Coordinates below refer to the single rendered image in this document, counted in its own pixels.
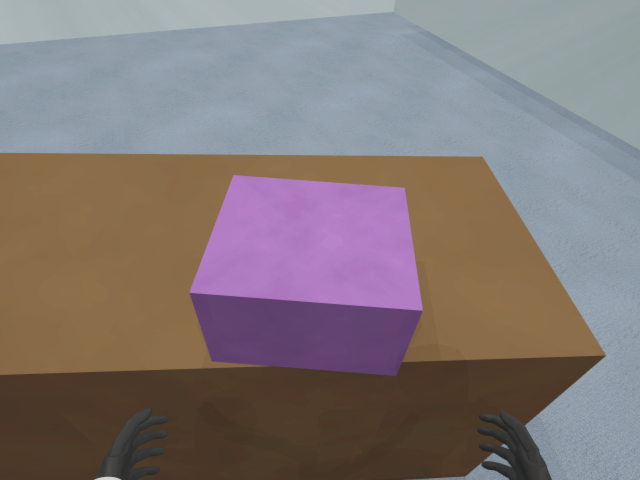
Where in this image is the left robot hand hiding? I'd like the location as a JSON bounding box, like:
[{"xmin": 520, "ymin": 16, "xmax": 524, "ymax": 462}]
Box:
[{"xmin": 94, "ymin": 407, "xmax": 168, "ymax": 480}]

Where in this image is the pedestal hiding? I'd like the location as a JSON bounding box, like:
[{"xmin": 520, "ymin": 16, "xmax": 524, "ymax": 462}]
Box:
[{"xmin": 0, "ymin": 153, "xmax": 606, "ymax": 480}]

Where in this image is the carton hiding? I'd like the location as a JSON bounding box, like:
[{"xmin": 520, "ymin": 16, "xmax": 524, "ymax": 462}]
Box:
[{"xmin": 189, "ymin": 175, "xmax": 423, "ymax": 376}]

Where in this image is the right robot hand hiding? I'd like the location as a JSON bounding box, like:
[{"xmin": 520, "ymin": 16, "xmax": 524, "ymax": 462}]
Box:
[{"xmin": 477, "ymin": 410, "xmax": 552, "ymax": 480}]

